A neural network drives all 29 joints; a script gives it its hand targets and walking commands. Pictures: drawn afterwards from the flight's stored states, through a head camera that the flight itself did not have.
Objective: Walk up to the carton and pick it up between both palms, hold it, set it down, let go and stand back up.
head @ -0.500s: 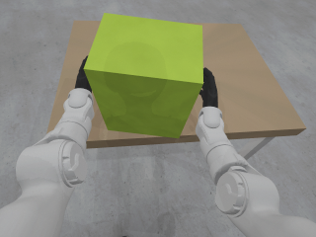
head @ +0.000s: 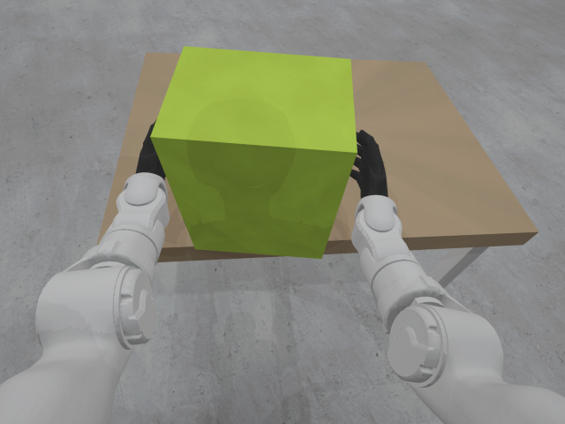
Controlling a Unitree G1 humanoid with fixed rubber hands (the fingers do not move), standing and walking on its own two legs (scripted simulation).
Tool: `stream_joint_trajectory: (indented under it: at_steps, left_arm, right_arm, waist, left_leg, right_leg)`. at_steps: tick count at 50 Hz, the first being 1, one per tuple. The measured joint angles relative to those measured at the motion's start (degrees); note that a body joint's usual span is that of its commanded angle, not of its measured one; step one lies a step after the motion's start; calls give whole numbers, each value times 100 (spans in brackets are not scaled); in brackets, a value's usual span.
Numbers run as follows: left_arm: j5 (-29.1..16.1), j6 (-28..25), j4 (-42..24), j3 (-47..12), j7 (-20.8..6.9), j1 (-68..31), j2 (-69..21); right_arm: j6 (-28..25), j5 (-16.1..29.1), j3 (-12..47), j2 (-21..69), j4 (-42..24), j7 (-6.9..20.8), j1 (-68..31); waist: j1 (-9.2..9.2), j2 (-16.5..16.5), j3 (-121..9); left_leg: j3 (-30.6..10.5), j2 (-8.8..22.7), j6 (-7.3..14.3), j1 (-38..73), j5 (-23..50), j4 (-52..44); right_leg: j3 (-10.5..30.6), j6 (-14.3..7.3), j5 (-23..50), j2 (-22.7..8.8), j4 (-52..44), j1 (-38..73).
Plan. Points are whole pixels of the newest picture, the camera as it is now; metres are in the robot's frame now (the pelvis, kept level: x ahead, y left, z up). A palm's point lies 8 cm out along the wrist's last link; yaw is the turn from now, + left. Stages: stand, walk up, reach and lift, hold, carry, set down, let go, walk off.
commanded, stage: reach and lift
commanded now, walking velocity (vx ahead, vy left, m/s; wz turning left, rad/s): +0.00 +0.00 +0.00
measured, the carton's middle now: (262, 167) +0.48 +0.01 +0.09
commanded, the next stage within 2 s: none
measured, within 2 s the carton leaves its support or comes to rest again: neither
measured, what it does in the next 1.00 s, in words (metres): stands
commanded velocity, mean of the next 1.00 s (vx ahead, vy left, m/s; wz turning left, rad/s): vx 0.00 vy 0.00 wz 0.00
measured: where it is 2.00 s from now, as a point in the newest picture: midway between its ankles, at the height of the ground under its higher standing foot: outside the picture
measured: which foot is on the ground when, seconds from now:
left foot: down 0.00-1.00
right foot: down 0.00-1.00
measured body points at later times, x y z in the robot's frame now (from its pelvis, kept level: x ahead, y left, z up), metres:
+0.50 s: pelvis -0.02 +0.01 +0.00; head -0.02 +0.06 +0.45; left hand +0.44 +0.19 +0.15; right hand +0.41 -0.12 +0.17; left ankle +0.08 +0.11 -0.73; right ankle -0.05 -0.10 -0.73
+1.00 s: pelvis -0.04 +0.01 +0.00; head -0.07 +0.05 +0.45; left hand +0.41 +0.20 +0.21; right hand +0.40 -0.11 +0.21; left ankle +0.08 +0.11 -0.73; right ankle -0.05 -0.10 -0.73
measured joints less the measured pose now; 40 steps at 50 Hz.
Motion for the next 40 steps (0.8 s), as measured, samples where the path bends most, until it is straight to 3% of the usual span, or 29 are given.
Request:
stream_joint_trajectory:
  at_steps: [6,14,26,40]
  left_arm:
    - [-236,349,-321,-372,85,215,-42]
    - [-259,1003,-833,-405,220,245,-196]
    - [-237,2006,-1347,-405,273,244,-209]
    - [213,2926,-1957,-406,319,246,-316]
  right_arm:
    - [257,68,8,-5,-1,24,-1]
    - [799,568,292,-143,-262,45,-47]
    - [1646,663,335,-242,-313,70,-357]
    - [2297,732,334,-404,-299,107,-660]
  waist:
    - [25,0,-212]
    - [124,0,-412]
    - [194,-1,-118]
    - [356,-71,214]
  left_leg:
    - [0,0,11,0,25,0]
    - [0,-1,53,55,70,0]
    - [0,-28,97,567,123,-19]
    - [0,-39,102,1188,184,-124]
  right_leg:
    - [-1,0,24,0,0,0]
    - [-4,0,71,0,0,55]
    - [-10,0,109,-24,0,563]
    - [-12,0,118,-33,0,1133]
